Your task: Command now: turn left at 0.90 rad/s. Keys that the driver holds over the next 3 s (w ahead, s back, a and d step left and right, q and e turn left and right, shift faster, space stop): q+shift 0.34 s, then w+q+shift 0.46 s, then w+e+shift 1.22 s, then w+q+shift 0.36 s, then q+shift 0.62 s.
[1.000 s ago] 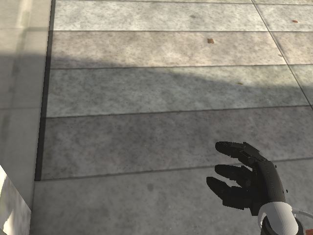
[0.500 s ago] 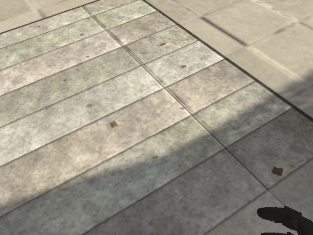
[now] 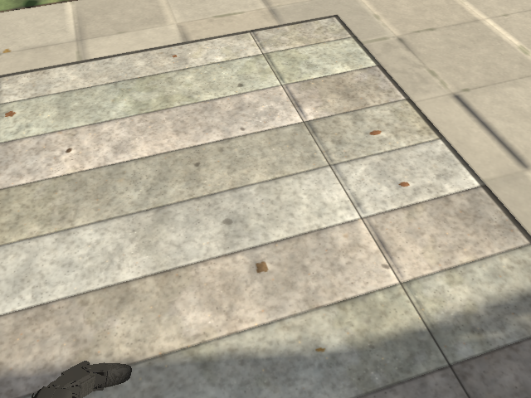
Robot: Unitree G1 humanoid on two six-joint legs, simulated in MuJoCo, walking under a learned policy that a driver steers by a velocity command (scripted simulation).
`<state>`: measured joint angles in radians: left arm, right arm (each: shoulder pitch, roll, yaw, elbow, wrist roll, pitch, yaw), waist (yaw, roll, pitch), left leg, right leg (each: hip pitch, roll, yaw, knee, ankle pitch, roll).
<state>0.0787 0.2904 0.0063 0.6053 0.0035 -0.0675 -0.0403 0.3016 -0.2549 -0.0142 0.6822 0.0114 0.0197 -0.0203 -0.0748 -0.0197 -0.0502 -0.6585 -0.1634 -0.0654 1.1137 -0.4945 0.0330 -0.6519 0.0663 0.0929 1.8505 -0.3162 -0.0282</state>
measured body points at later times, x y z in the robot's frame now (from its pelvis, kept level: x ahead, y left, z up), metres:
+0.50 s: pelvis +0.08 -0.05 +0.09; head +0.09 -0.06 +0.54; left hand +0.09 +0.24 +0.01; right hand +0.33 -0.19 -0.02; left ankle -0.02 +0.04 -0.48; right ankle +0.19 -0.14 -0.65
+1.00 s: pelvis +0.21 +0.13 +0.07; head +0.20 +0.16 +0.52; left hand +0.25 +0.47 +0.02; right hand +0.35 -0.10 -0.04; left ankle +0.00 +0.03 -0.65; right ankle +0.45 +0.21 -0.59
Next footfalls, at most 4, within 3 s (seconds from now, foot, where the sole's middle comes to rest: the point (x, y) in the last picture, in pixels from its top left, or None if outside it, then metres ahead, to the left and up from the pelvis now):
0.22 right None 0.23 -0.12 -0.69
0.68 left None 0.03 0.06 -0.69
1.12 right None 0.46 0.30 -0.69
1.56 left None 0.74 0.70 -0.69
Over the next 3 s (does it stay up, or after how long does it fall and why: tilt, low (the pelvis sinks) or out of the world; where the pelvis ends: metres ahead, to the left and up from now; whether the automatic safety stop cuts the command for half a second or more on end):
stays up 1.71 0.56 0.07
